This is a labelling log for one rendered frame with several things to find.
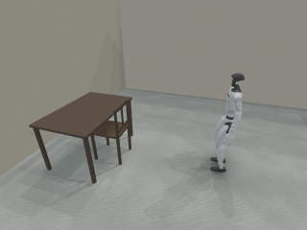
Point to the robot left forearm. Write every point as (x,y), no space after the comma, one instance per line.
(235,122)

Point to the table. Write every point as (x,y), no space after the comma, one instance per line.
(80,119)

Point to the chair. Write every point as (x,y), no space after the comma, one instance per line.
(114,130)

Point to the left robot foot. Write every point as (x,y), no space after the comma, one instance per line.
(217,169)

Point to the humanoid robot torso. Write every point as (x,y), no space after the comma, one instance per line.
(230,107)

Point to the robot left hand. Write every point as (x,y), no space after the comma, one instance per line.
(229,137)

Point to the left robot upper arm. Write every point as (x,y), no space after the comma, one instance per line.
(237,98)

